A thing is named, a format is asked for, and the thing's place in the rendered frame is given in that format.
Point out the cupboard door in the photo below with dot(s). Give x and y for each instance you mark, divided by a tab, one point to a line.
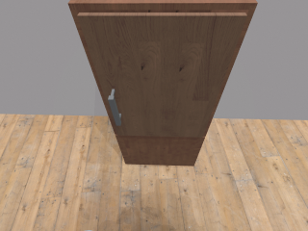
166	68

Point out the handle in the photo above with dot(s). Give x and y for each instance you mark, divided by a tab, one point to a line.
114	109

